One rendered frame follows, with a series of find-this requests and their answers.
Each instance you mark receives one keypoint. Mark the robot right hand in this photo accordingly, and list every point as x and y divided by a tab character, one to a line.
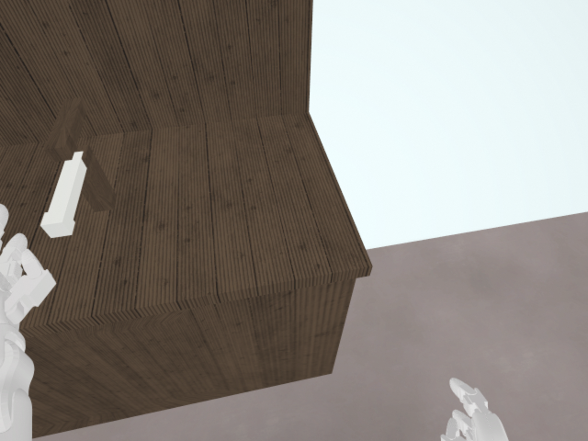
483	426

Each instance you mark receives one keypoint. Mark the robot left forearm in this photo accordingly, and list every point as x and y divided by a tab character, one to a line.
16	373

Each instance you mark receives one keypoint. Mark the robot left hand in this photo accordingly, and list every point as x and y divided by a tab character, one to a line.
18	294

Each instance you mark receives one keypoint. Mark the tap lever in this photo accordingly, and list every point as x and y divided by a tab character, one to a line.
59	220

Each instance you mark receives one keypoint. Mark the counter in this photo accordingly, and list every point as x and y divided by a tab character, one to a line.
213	252

